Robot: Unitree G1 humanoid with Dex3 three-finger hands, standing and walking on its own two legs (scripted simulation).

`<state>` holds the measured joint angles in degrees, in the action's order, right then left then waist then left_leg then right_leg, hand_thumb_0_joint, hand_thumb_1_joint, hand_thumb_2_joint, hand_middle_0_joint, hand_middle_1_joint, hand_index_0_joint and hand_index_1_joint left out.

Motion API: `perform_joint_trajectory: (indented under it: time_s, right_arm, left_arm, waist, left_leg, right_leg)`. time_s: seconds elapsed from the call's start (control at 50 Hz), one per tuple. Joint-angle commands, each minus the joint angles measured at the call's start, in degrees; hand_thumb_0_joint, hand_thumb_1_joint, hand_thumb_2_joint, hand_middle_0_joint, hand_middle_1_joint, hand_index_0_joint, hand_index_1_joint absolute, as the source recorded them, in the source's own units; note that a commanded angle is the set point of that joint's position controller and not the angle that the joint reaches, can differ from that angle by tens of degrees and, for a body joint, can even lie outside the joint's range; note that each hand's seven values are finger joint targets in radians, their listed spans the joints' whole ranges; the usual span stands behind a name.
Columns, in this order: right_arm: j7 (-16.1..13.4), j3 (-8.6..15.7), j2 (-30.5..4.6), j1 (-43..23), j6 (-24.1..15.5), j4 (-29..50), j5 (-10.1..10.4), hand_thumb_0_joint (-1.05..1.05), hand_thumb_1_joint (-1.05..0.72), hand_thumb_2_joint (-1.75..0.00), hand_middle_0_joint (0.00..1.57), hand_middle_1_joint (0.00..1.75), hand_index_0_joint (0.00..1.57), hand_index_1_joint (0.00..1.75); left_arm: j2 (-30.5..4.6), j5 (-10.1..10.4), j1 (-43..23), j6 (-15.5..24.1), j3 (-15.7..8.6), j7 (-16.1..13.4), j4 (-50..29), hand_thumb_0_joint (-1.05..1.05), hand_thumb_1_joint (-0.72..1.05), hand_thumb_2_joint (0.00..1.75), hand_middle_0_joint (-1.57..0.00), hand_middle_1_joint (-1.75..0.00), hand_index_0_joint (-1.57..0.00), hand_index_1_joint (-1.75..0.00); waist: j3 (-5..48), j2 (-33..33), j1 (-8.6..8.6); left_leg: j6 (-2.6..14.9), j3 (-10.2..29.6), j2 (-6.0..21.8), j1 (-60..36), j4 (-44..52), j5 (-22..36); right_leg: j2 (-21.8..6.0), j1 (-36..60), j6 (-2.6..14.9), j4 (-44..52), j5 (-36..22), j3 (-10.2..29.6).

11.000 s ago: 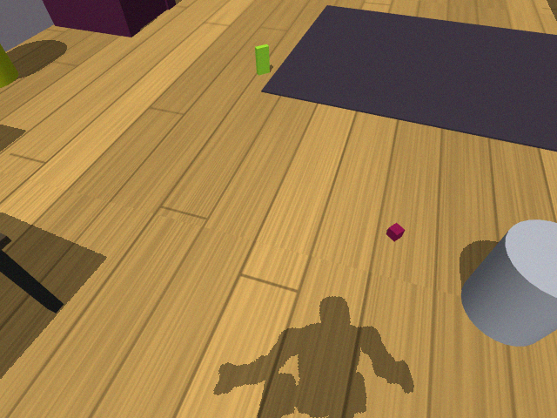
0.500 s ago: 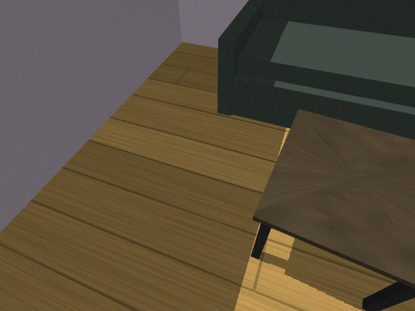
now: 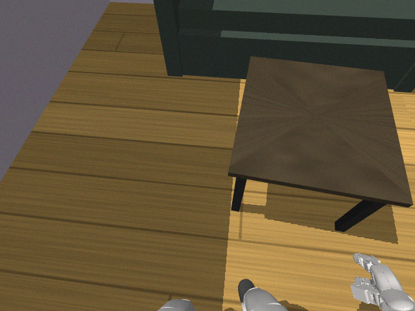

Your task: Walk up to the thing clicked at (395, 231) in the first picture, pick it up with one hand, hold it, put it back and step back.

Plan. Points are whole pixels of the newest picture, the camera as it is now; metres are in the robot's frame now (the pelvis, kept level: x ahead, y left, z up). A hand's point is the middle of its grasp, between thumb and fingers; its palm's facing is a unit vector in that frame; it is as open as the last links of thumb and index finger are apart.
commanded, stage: walk up
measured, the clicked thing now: out of the picture -0.79 -1.21 -0.74
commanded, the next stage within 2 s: none
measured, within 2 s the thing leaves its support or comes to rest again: neither
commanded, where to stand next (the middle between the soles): +0.08 -0.01 m, yaw -61 degrees
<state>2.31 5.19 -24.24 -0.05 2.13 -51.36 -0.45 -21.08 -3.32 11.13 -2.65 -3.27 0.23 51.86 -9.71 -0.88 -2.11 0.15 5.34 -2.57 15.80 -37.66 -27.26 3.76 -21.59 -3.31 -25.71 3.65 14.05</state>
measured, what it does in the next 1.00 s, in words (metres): steps on the spot, turning right: right foot, then left foot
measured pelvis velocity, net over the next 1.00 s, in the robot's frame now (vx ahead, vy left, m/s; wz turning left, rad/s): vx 0.06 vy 0.02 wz -0.78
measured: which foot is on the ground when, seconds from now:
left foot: down 0.00-0.48, up 0.50-0.80, down 0.82-1.00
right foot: down 0.00-0.04, up 0.06-0.42, down 0.44-0.84, up 0.86-1.00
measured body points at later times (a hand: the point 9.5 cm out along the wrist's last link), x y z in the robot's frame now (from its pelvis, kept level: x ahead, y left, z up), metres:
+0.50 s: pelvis -0.01 +0.00 -0.01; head +0.01 -0.04 +0.44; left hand +0.25 +0.23 -0.09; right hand -0.12 -0.32 -0.12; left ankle +0.00 +0.13 -0.71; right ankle -0.07 -0.10 -0.73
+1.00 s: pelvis +0.06 +0.02 -0.01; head +0.13 +0.00 +0.44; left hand +0.36 +0.17 -0.14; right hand -0.07 -0.28 -0.09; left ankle +0.19 +0.05 -0.73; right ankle -0.06 -0.06 -0.65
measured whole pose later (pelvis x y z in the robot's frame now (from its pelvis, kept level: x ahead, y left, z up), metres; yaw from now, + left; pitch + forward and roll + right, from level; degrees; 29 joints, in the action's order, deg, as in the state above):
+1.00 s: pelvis +0.06 +0.02 -0.01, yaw -45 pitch -2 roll -2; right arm 0.9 2.7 -19.9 10.6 -0.3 -40.8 -1.1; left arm -25.0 0.3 13.6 -2.2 -2.4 -0.6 42.5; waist -10.9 2.9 1.1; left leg 1.3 -4.6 4.8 21.8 -37.6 -13.7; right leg 4.4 -26.7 0.3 -68.4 29.1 4.6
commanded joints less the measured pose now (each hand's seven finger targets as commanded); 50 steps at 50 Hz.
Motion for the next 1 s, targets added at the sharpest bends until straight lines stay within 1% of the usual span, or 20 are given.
perform_joint_trajectory:
  time_s: [0.0,0.02,0.04,0.06,0.1,0.16,0.3,0.36,0.4,0.42,0.46,0.48,0.56,0.76,0.78,0.8,0.82,0.86,0.92,0.98]
  right_arm:
    - [-1.5,4.5,-12.3,14.4,0.0,2.7,-2.1,0.00,-0.90,-0.90,0.20,0.30,0.20,0.30]
    - [-2.1,5.2,-15.3,8.1,-0.1,5.5,-2.1,0.00,-0.90,-0.90,0.20,0.30,0.20,0.30]
    - [-2.0,5.6,-15.8,1.5,0.0,8.5,-2.3,0.00,-0.90,-0.90,0.20,0.30,0.20,0.30]
    - [-1.8,5.6,-15.5,-2.8,-0.3,10.1,-2.0,0.00,-0.90,-0.90,0.20,0.30,0.20,0.30]
    - [-2.3,4.0,-11.0,-4.7,-1.2,10.8,-1.9,0.00,-0.90,-0.90,0.20,0.30,0.20,0.30]
    - [-2.3,3.8,-10.7,2.9,-2.7,9.2,-1.5,0.00,-0.90,-0.90,0.20,0.30,0.20,0.30]
    - [0.6,5.1,-15.7,14.3,-2.8,11.3,-2.4,0.00,-0.90,-0.90,0.20,0.30,0.20,0.30]
    - [0.9,4.7,-14.5,16.1,-2.8,12.5,-0.1,0.00,-0.90,-0.90,0.20,0.30,0.20,0.30]
    - [1.1,4.2,-13.7,14.0,-2.3,14.1,0.7,0.00,-0.90,-0.90,0.20,0.30,0.20,0.30]
    - [1.1,3.4,-11.7,13.0,-2.0,14.9,0.9,0.00,-0.90,-0.90,0.20,0.30,0.20,0.30]
    - [1.3,1.2,-6.1,13.0,-2.1,17.6,1.6,0.00,-0.90,-0.90,0.20,0.30,0.20,0.30]
    - [0.5,2.0,-10.6,10.1,-2.1,17.8,0.4,0.00,-0.90,-0.90,0.20,0.30,0.20,0.30]
    - [0.9,2.2,-10.6,13.2,-2.7,13.3,0.6,0.00,-0.90,-0.90,0.20,0.30,0.20,0.30]
    - [-2.1,2.9,-8.2,16.4,-3.0,12.3,-0.3,0.00,-0.90,-0.90,0.20,0.30,0.20,0.30]
    - [-2.3,3.2,-8.9,20.2,-3.5,11.5,-0.6,0.00,-0.90,-0.90,0.20,0.30,0.20,0.30]
    - [-2.6,4.3,-13.1,21.5,-4.0,11.6,-1.7,0.00,-0.90,-0.90,0.20,0.30,0.20,0.30]
    - [-2.9,4.5,-14.5,19.8,-4.0,12.7,-1.1,0.00,-0.90,-0.90,0.20,0.30,0.20,0.30]
    - [-2.8,5.2,-16.4,13.8,-4.1,13.8,0.2,0.00,-0.90,-0.90,0.20,0.30,0.20,0.30]
    - [-2.9,3.4,-12.0,11.9,-3.9,15.1,-1.1,0.00,-0.90,-0.90,0.20,0.30,0.20,0.30]
    - [-2.8,3.2,-12.9,13.6,-3.8,14.8,-0.9,0.00,-0.90,-0.90,0.20,0.30,0.20,0.30]
  left_arm:
    - [-8.8,1.0,-8.7,1.1,-2.6,-0.5,-12.5,0.00,0.90,0.90,-0.20,-0.30,-0.20,-0.30]
    - [-9.3,0.5,-3.8,0.9,-3.0,-0.8,-11.1,0.00,0.90,0.90,-0.20,-0.30,-0.20,-0.30]
    - [-14.3,0.2,-0.7,0.4,-4.6,-1.1,-10.0,0.00,0.90,0.90,-0.20,-0.30,-0.20,-0.30]
    - [-15.2,0.4,2.1,-0.1,-5.1,-0.6,-9.3,0.00,0.90,0.90,-0.20,-0.30,-0.20,-0.30]
    - [-14.5,1.0,3.7,-0.4,-5.5,0.7,-7.4,0.00,0.90,0.90,-0.20,-0.30,-0.20,-0.30]
    - [-12.6,1.9,3.0,-0.2,-4.4,2.8,-8.9,0.00,0.90,0.90,-0.20,-0.30,-0.20,-0.30]
    - [-13.4,1.6,-3.7,2.3,-3.2,3.5,-13.5,0.00,0.90,0.90,-0.20,-0.30,-0.20,-0.30]
    - [-12.5,1.8,-1.4,3.5,-3.1,2.8,-11.7,0.00,0.90,0.90,-0.20,-0.30,-0.20,-0.30]
    - [-12.7,1.7,4.9,4.3,-3.6,2.0,-9.9,0.00,0.90,0.90,-0.20,-0.30,-0.20,-0.30]
    - [-15.2,1.5,10.9,4.9,-4.7,1.4,-8.3,0.00,0.90,0.90,-0.20,-0.30,-0.20,-0.30]
    - [-21.4,1.1,10.7,6.3,-6.4,-0.1,-10.9,0.00,0.90,0.90,-0.20,-0.30,-0.20,-0.30]
    - [-22.0,2.2,11.5,5.6,-6.6,-0.1,-10.5,0.00,0.90,0.90,-0.20,-0.30,-0.20,-0.30]
    - [-16.3,3.6,3.9,4.8,-4.4,-1.1,-12.2,0.00,0.90,0.90,-0.20,-0.30,-0.20,-0.30]
    - [-16.3,2.5,1.6,3.2,-3.6,-1.9,-17.3,0.00,0.90,0.90,-0.20,-0.30,-0.20,-0.30]
    - [-14.6,3.1,0.7,3.1,-3.0,-2.2,-18.2,0.00,0.90,0.90,-0.20,-0.30,-0.20,-0.30]
    - [-11.1,4.0,2.9,2.9,-2.1,-2.4,-18.7,0.00,0.90,0.90,-0.20,-0.30,-0.20,-0.30]
    - [-9.5,4.0,7.6,2.3,-1.6,-2.8,-17.2,0.00,0.90,0.90,-0.20,-0.30,-0.20,-0.30]
    - [-13.4,3.2,12.2,2.0,-2.0,-3.3,-13.7,0.00,0.90,0.90,-0.20,-0.30,-0.20,-0.30]
    - [-14.7,3.5,7.3,1.9,-3.6,-1.8,-12.9,0.00,0.90,0.90,-0.20,-0.30,-0.20,-0.30]
    - [-13.0,3.6,9.1,1.3,-3.4,-0.3,-12.7,0.00,0.90,0.90,-0.20,-0.30,-0.20,-0.30]
  waist:
    - [15.4,-4.2,9.01]
    - [13.5,-14.1,5.34]
    - [11.4,-13.9,4.62]
    - [7.7,-12.5,2.07]
    - [3.6,-6.1,-0.80]
    - [4.4,-7.0,1.86]
    - [7.1,-10.0,7.93]
    - [9.4,-7.9,7.17]
    - [12.1,-5.5,3.01]
    - [15.4,0.4,-0.54]
    - [12.5,15.7,-1.46]
    - [11.9,12.9,-3.19]
    - [6.4,9.8,2.40]
    - [8.7,10.1,4.61]
    - [10.5,6.8,6.67]
    - [13.3,-6.2,6.77]
    - [14.0,-12.7,4.20]
    - [13.8,-11.2,2.80]
    - [9.0,-11.4,3.21]
    - [11.2,-11.2,3.44]
  left_leg:
    - [2.56,9.3,10.5,-25.3,25.8,4.7]
    - [5.86,20.8,22.6,-16.1,25.4,5.6]
    - [13.68,21.9,29.3,-5.1,27.7,-0.2]
    - [15.98,21.6,31.3,2.1,30.2,-0.9]
    - [10.88,9.7,22.0,4.6,27.2,6.4]
    - [5.03,1.3,15.0,-6.4,24.3,8.8]
    - [10.90,-1.7,21.6,-14.6,21.4,2.9]
    - [9.01,-6.3,22.0,-11.4,14.9,13.3]
    - [7.27,-11.2,20.5,-7.9,5.5,20.8]
    - [5.01,-14.6,16.8,-1.6,-6.8,24.4]
    - [-1.83,-10.8,3.6,30.1,-24.4,-6.0]
    - [-1.64,-4.9,7.1,27.8,-26.0,-8.0]
    - [-1.36,-4.0,8.0,20.5,-20.2,3.7]
    - [1.54,-5.3,2.5,-4.0,0.7,15.6]
    - [2.13,-3.2,3.8,-9.4,7.0,22.4]
    - [4.37,7.7,12.6,-13.8,11.5,30.9]
    - [7.44,18.9,25.4,-15.0,14.6,35.4]
    - [15.55,24.3,30.5,-9.5,16.6,26.0]
    - [11.05,6.4,20.3,-1.9,14.6,29.1]
    - [10.49,1.0,17.4,-6.0,13.0,22.0]
  right_leg:
    - [3.6,-15.8,1.39,-6.9,11.9,0.9]
    - [5.9,-14.3,1.62,-20.6,24.8,-2.5]
    - [0.3,-10.4,0.89,-30.8,27.0,-5.4]
    - [-1.1,-6.7,0.51,-37.1,26.2,-7.0]
    - [-2.1,-5.3,1.64,-40.2,18.4,-5.7]
    - [-2.6,-9.9,2.42,-35.4,12.5,-8.6]
    - [-4.8,-6.1,2.21,-12.9,23.0,-15.3]
    - [-3.4,0.4,4.60,-9.1,19.1,-17.5]
    - [-2.9,9.8,6.00,0.0,13.1,-18.7]
    - [-2.8,21.4,8.35,4.7,13.3,-14.7]
    - [-21.2,37.4,18.06,6.8,4.0,21.5]
    - [-25.0,31.5,23.08,5.3,1.6,24.5]
    - [-12.8,21.0,14.49,4.5,-6.7,3.8]
    - [-7.9,-1.1,11.45,-10.9,-13.9,3.6]
    - [-6.4,-2.3,8.93,-15.8,-8.9,3.1]
    - [0.8,-5.9,5.58,-27.6,1.9,-0.8]
    - [5.6,-9.9,4.14,-36.8,29.7,-6.5]
    - [0.2,-8.7,3.78,-47.6,30.8,-6.6]
    - [-1.8,-7.3,3.99,-46.8,25.9,-6.6]
    - [-1.8,-8.1,3.21,-38.8,22.1,-8.5]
